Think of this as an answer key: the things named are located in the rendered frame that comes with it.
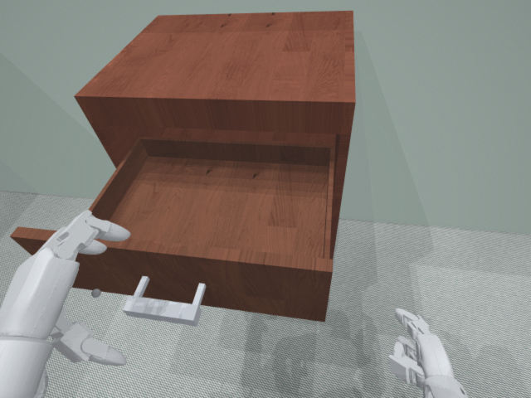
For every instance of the left robot hand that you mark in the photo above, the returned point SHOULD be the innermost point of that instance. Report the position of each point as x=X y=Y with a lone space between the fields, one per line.
x=33 y=305

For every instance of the right robot forearm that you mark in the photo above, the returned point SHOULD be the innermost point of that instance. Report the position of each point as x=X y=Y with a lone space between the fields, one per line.
x=440 y=386

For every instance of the handle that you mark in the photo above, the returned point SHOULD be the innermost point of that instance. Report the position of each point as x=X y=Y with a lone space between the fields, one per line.
x=165 y=311

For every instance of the drawer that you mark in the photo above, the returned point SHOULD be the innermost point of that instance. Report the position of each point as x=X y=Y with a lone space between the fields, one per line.
x=250 y=220

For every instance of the left robot forearm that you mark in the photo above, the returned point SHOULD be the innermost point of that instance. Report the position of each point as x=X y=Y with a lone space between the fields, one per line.
x=22 y=367

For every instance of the right robot hand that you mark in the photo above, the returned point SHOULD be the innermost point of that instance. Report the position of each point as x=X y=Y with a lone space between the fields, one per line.
x=426 y=358

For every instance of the cabinet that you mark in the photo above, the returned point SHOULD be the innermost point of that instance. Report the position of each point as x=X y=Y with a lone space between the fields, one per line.
x=271 y=77

